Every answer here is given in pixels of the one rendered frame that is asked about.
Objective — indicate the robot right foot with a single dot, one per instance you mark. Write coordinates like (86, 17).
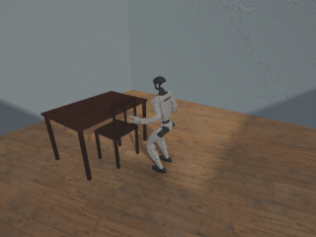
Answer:
(165, 159)

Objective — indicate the robot left hand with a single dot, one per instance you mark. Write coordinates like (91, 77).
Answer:
(135, 119)

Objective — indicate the left robot forearm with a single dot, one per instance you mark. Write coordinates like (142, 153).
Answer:
(148, 120)

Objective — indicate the right robot upper arm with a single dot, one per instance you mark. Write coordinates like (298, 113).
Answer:
(173, 101)

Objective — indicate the chair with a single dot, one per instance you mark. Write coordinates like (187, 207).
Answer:
(117, 128)

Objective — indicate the humanoid robot torso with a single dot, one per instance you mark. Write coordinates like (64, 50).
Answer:
(165, 107)

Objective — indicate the left robot upper arm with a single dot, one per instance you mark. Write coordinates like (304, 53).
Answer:
(155, 103)

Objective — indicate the table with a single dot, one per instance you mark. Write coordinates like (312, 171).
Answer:
(87, 113)

